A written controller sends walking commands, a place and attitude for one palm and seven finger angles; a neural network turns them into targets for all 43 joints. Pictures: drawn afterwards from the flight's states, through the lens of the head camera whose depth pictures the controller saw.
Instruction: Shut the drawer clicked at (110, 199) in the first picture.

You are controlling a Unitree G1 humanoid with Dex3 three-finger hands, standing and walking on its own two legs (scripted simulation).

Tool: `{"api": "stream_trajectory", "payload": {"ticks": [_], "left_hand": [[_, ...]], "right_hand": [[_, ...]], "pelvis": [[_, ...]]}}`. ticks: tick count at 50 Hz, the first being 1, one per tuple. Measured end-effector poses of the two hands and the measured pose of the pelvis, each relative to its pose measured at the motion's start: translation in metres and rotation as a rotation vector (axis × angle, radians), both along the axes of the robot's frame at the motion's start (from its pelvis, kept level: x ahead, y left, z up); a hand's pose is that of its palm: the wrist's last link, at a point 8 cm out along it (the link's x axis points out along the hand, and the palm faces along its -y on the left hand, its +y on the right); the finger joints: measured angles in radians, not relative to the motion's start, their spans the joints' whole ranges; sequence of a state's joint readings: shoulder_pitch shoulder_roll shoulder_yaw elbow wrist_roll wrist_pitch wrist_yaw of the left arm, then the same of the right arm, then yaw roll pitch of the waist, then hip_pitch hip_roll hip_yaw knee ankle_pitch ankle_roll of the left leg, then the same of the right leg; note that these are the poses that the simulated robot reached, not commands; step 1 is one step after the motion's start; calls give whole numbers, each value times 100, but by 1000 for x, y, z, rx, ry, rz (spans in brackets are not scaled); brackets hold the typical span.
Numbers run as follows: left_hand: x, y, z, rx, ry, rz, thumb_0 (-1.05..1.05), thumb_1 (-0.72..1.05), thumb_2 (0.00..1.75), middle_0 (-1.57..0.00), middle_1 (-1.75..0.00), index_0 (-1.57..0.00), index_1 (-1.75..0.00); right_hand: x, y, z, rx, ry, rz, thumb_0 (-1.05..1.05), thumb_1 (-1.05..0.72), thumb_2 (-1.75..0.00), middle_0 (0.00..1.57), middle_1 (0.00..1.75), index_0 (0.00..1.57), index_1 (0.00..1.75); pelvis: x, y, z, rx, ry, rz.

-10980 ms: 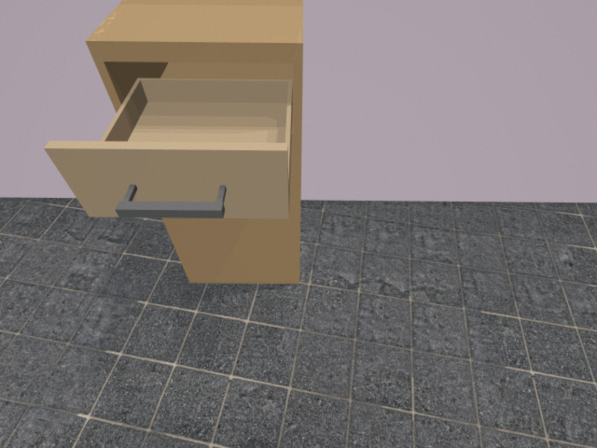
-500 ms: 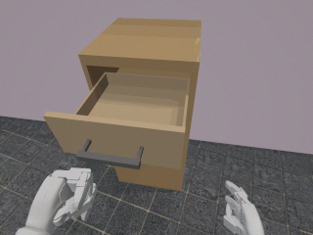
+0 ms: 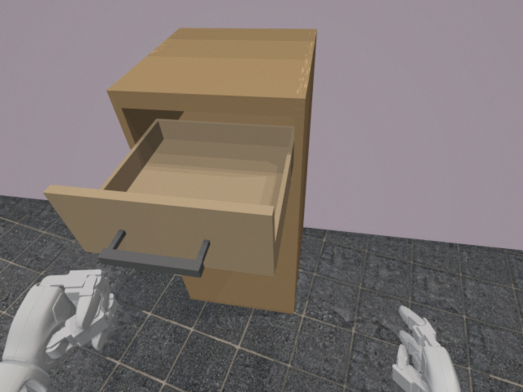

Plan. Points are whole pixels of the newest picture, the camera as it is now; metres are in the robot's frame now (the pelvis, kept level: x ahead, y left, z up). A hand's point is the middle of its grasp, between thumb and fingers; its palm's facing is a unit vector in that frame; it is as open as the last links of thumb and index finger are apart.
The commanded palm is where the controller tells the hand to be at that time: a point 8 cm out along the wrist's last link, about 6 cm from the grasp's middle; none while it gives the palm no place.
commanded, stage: bring the fist close to the handle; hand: left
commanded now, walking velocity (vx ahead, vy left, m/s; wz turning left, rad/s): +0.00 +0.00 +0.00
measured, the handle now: (156, 251) +0.32 +0.22 +0.05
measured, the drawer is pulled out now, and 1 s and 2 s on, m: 0.28 0.28 0.23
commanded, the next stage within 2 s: push the drawer shut in 1.16 s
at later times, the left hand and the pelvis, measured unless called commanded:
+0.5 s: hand (134, 309) +0.21 +0.20 +0.07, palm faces -0.07 -1.00 -0.04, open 3.3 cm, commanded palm +0.18 +0.26 +0.07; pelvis +0.00 +0.03 -0.01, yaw +0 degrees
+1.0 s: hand (146, 299) +0.23 +0.20 +0.06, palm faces -0.09 -1.00 -0.04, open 3.3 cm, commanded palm +0.21 +0.25 +0.05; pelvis +0.01 +0.06 -0.02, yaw -1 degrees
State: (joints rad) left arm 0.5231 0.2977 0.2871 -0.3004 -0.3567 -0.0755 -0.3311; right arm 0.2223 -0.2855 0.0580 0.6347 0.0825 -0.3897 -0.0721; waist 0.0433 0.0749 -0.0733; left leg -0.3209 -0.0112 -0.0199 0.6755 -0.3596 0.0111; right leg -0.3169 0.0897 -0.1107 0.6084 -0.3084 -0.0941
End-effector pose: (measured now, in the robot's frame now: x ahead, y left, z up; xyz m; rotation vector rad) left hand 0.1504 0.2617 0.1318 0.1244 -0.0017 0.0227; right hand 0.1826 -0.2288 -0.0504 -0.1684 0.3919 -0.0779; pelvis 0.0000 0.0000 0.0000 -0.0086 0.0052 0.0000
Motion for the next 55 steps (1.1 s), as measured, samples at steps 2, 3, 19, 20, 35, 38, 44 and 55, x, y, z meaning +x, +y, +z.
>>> {"api": "stream_trajectory", "payload": {"ticks": [2, 3, 19, 20, 35, 38, 44, 55], "left_hand": [[3, -1, -5, -1, 6, -5, 2, 89, 90, -140, -160, -140, -160], [4, -2, -7, -2, 8, -9, 2, 89, 90, -140, -160, -140, -160], [31, 4, -39, -49, 24, -48, 2, 90, 90, -140, -160, -140, -160], [33, 2, -41, -58, 25, -58, 2, 90, 90, -140, -160, -140, -160], [58, -3, -70, -88, 30, -90, 2, 90, 90, -140, -160, -140, -160], [63, -3, -79, -94, 44, -100, 2, 90, 90, -140, -160, -140, -160], [70, -7, -82, -93, 37, -124, 2, 90, 90, -140, -160, -140, -160], [63, -13, -84, -90, 57, -108, 2, 90, 90, -140, -160, -140, -160]], "right_hand": [[-2, -5, -2, -10, 14, -6, 1, -90, -90, 20, 30, 21, 30], [-4, -7, -3, -15, 20, -9, 1, -90, -90, 20, 30, 21, 30], [-13, 9, -17, -29, 100, -24, 2, -90, -90, 20, 30, 20, 30], [-12, 12, -17, -27, 100, -21, 2, -90, -90, 20, 30, 20, 30], [-7, 56, -28, -22, 154, 32, 1, -90, -90, 21, 30, 21, 30], [-8, 59, -32, -27, 175, 35, 1, -90, -90, 21, 30, 21, 30], [-13, 61, -40, -27, 210, 23, 1, -90, -90, 21, 30, 21, 30], [-18, 57, -44, -16, 238, 4, 1, -90, -90, 21, 30, 21, 30]], "pelvis": [[0, -1, 0, 2, 6, 0], [0, -1, -1, 2, 8, 0], [4, 19, -3, 0, 55, -1], [4, 21, -4, -1, 58, -1], [6, 49, -15, -9, 110, 0], [6, 53, -18, -13, 124, 1], [6, 58, -23, -15, 145, -6], [6, 55, -25, -15, 150, -7]]}}
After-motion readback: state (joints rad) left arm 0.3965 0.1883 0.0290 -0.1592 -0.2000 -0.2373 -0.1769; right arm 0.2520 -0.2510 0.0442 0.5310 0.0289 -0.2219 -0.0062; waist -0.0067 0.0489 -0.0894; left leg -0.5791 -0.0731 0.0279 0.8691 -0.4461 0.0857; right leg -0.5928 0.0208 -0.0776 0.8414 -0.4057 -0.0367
